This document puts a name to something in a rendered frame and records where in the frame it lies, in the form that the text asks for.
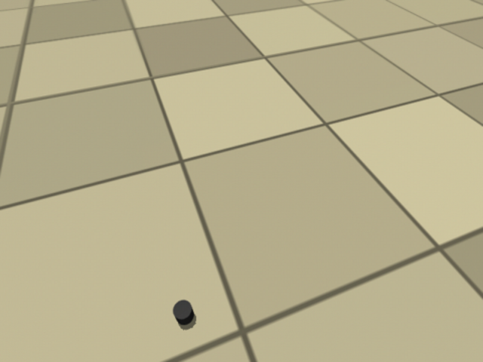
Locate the tin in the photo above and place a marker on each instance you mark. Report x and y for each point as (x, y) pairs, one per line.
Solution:
(183, 312)

